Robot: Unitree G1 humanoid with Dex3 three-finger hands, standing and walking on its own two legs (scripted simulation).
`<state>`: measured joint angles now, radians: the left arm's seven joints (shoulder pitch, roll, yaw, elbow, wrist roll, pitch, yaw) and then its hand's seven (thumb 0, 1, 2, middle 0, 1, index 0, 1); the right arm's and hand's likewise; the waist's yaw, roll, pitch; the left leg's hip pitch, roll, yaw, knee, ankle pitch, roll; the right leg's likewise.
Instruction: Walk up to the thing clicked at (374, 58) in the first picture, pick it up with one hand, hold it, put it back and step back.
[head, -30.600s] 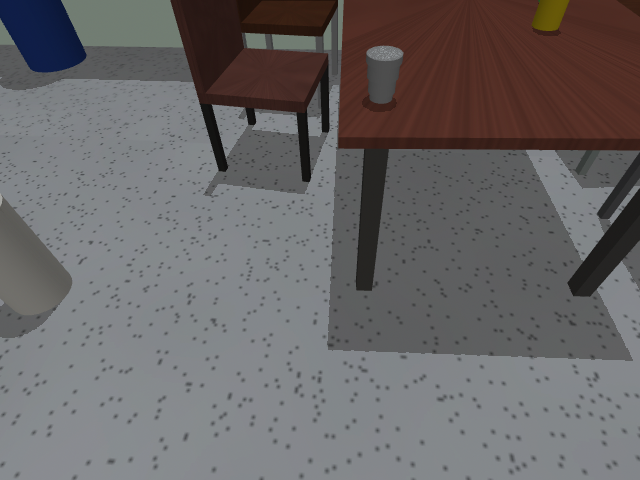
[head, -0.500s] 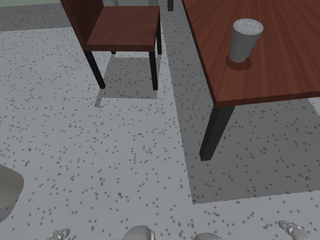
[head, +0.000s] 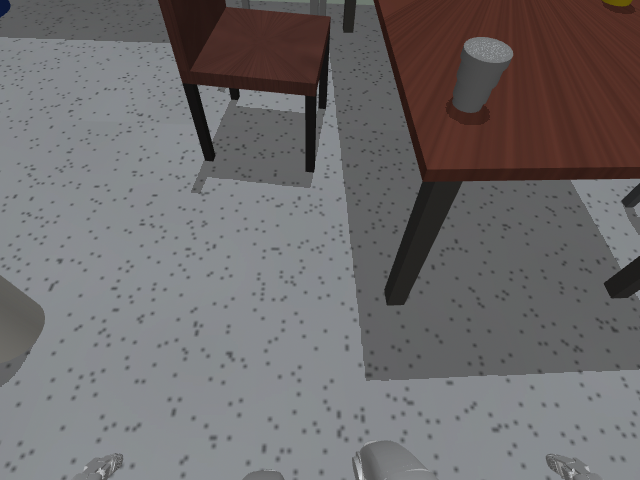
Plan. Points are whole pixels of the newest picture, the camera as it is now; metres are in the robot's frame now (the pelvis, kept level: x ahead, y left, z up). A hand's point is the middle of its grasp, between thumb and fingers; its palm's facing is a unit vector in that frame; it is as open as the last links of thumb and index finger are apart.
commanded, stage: step back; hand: right
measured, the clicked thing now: (476, 78) +0.79 -0.26 +0.04
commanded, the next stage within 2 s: none
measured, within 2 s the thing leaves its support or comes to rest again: neither
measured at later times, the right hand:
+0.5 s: hand out of the picture -0.06 -0.32 -0.17, palm faces -0.08 +0.92 -0.38, open 7.4 cm
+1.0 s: hand out of the picture -0.19 -0.35 -0.16, palm faces -0.03 +0.93 -0.36, open 7.4 cm
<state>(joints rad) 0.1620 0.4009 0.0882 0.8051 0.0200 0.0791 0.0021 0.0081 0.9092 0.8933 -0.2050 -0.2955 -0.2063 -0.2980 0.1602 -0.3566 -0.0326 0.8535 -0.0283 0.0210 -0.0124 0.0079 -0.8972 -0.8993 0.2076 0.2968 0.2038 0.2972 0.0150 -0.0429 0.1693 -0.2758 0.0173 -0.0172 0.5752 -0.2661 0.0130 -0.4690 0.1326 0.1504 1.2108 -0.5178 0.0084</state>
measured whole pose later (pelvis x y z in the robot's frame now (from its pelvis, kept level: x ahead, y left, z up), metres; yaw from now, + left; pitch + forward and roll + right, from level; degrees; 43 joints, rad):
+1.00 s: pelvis -0.32 -0.09 -0.01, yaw -1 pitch -2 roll +2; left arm 0.20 0.35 0.05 0.89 0.04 0.03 0.01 0.01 0.91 0.89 -0.21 -0.30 -0.21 -0.30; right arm 0.10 -0.41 -0.05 0.85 0.00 0.08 -0.02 0.01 -0.90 -0.90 0.20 0.30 0.20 0.30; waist 0.04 0.04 0.15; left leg -0.52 -0.10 -0.16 1.10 -0.49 -0.01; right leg -0.28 0.01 0.02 0.66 -0.35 -0.04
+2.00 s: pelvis -0.37 -0.04 +0.00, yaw +1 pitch -2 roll +0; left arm 0.17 0.38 0.03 1.04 0.01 -0.01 -0.01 0.01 0.91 0.89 -0.20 -0.30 -0.21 -0.30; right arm 0.12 -0.32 -0.02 1.03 -0.02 -0.01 0.01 0.01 -0.90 -0.90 0.21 0.30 0.20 0.30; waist 0.02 -0.01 0.06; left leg -0.25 0.03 0.04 0.57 -0.29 -0.01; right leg -0.20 0.00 0.03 0.55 -0.32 0.02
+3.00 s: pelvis -0.38 -0.04 +0.02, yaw +2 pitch -2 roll +0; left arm 0.12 0.35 0.00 1.15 0.01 -0.01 -0.01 0.01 0.91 0.89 -0.20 -0.30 -0.21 -0.30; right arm 0.10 -0.35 0.00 1.15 -0.01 -0.01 0.01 0.01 -0.90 -0.90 0.20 0.30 0.20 0.30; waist -0.01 0.00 0.05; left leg -0.13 0.02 0.04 0.32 -0.15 0.00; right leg -0.09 -0.02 0.03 0.32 -0.19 0.02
